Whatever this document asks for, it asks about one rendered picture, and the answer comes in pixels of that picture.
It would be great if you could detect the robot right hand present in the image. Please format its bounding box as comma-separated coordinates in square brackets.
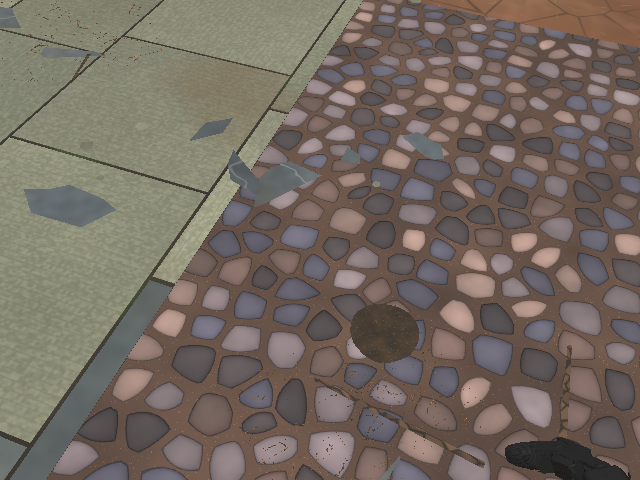
[505, 437, 631, 480]

